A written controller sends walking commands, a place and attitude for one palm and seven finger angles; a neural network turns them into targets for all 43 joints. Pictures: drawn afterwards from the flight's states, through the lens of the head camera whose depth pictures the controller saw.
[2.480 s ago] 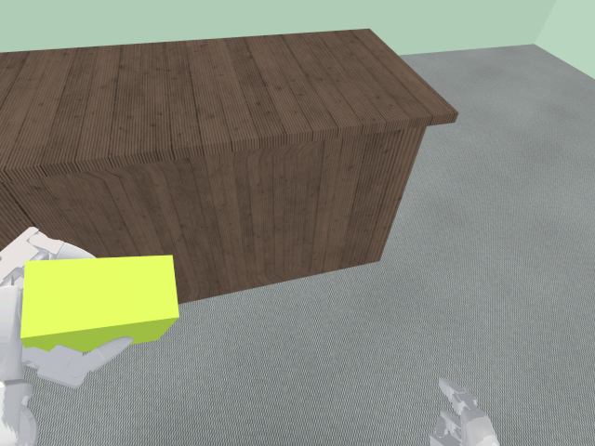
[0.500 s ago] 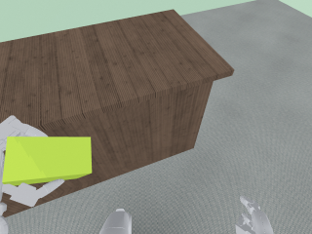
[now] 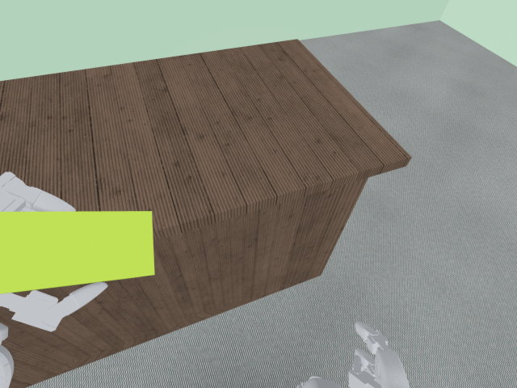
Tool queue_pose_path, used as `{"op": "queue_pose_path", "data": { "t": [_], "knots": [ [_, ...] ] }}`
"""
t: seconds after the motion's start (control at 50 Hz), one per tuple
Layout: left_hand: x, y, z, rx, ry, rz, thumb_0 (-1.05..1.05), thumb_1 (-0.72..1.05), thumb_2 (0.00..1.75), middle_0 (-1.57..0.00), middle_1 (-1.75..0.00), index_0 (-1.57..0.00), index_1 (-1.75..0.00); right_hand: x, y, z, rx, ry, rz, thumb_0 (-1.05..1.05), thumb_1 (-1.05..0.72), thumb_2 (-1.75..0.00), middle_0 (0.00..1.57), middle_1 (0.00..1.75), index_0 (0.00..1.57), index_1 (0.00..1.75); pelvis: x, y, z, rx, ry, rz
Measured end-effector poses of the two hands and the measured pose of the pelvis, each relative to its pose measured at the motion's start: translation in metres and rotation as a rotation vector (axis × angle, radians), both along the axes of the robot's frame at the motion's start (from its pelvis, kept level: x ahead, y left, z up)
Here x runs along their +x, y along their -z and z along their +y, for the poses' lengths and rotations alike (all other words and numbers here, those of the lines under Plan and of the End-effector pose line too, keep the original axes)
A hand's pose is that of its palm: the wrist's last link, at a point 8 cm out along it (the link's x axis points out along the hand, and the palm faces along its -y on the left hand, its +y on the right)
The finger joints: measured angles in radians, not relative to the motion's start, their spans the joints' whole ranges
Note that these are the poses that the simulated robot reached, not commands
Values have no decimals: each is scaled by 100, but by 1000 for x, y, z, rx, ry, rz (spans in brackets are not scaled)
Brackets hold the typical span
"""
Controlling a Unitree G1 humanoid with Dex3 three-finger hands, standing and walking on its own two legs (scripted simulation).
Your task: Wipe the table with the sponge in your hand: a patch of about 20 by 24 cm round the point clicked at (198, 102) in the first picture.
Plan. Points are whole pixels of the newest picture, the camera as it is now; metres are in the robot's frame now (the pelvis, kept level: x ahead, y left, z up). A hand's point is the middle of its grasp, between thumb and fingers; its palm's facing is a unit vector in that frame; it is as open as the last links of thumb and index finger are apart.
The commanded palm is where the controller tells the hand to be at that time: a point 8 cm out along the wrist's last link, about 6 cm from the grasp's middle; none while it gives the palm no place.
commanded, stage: come to a stop and stand still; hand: left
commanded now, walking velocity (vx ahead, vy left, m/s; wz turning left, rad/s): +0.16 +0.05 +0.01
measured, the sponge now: (100, 250) +0.23 +0.20 +0.17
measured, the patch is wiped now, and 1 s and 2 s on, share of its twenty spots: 0.00 0.00 0.00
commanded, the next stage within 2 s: none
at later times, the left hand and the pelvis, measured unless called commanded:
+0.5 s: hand (111, 235) +0.24 +0.19 +0.18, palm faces +0.36 -0.77 -0.53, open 10.6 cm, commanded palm +0.18 +0.23 +0.17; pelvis +0.02 -0.05 +0.00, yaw +0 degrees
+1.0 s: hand out of the picture +0.15 +0.32 +0.17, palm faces +0.42 -0.83 -0.38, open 10.6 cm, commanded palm +0.09 +0.33 +0.17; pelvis -0.08 +0.05 +0.00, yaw -1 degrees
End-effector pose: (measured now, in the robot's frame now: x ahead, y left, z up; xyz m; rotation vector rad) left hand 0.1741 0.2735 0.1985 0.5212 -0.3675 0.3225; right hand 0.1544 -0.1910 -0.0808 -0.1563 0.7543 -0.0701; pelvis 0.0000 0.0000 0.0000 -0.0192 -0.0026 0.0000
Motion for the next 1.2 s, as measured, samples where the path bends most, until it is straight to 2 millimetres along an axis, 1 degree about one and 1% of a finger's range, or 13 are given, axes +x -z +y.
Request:
{"op": "queue_pose_path", "data": {
  "t": [0.12, 0.22, 0.34, 0.48, 0.58, 0.64, 0.7, 0.74, 0.82, 0.88, 0.96, 1.06, 1.2],
  "knots": [
    [20, 11, -7, 32, -87, 100, -1, -52, 99, -68, -135, -69, -134, 10, 21, -25, 18, 21, 53, 1, -90, -90, 21, 30, 20, 30, 22, 4, -18, 18, 0, 5],
    [41, 30, -34, -6, -114, 148, -1, -52, 99, -68, -135, -69, -134, 26, 41, -64, -2, 28, 77, 1, -90, -90, 21, 30, 20, 30, 32, 14, -37, 26, -17, -16],
    [49, 22, -63, 22, -26, 175, -1, -52, 99, -68, -135, -69, -134, 39, 21, -99, -47, 84, 33, 1, -90, -90, 20, 30, 20, 30, 30, 6, -47, 73, 4, -16],
    [32, 0, -55, 93, -20, 119, -1, -52, 99, -68, -135, -69, -134, 35, 2, -109, -84, 106, -15, 1, -91, -90, 20, 30, 19, 30, 22, 2, -47, 77, 7, -7],
    [11, 2, -29, 82, -63, 81, -1, -53, 99, -68, -135, -69, -134, 18, -1, -95, -113, 73, -10, 1, -91, -90, 20, 30, 19, 30, 9, 4, -36, 64, 1, -11],
    [8, -4, 11, 78, -110, -31, -1, -53, 99, -68, -135, -69, -134, 3, -2, -79, -121, 25, -13, 1, -91, -90, 20, 30, 19, 30, -6, 5, -28, 50, 17, -9],
    [0, 9, 39, -26, -153, -67, -1, -53, 99, -68, -135, -69, -135, -15, -3, -59, -111, 10, -43, 1, -91, -90, 20, 30, 19, 30, -20, 9, -10, 14, 17, -26],
    [-8, 21, 42, -101, -124, -63, -1, -52, 99, -68, -135, -69, -135, -30, -7, -44, -101, 12, -44, 1, -91, -90, 20, 30, 20, 30, -29, 7, 2, 23, 27, -51],
    [-27, 39, 32, -179, 0, -7, -1, -52, 99, -68, -135, -69, -135, -57, -16, -13, -88, 1, -53, 1, -90, -90, 20, 30, 20, 30, -42, 3, 25, 7, 19, -70],
    [-41, 36, 38, -128, 61, -8, -1, -53, 99, -68, -135, -69, -135, -70, -16, 10, -77, -29, -42, 1, -90, -90, 20, 30, 20, 30, -52, 3, 36, -2, 0, -63],
    [-56, 22, 70, -31, 30, -54, -1, -53, 99, -68, -135, -69, -135, -76, -13, 34, -65, -69, -41, 1, -90, -90, 21, 30, 20, 30, -66, 6, 47, 4, 10, -33],
    [-72, 10, 98, -41, -37, -71, -1, -53, 99, -68, -135, -69, -135, -79, -15, 55, -51, -105, -61, 1, -90, -90, 21, 30, 20, 30, -91, 1, 63, -26, 11, -32],
    [-107, 28, 91, -117, 8, 24, -1, -53, 99, -68, -135, -69, -135, -89, -28, 65, -65, -91, -119, 1, -90, -90, 21, 30, 20, 30, -112, -1, 80, -30, 14, -48]
  ]
}}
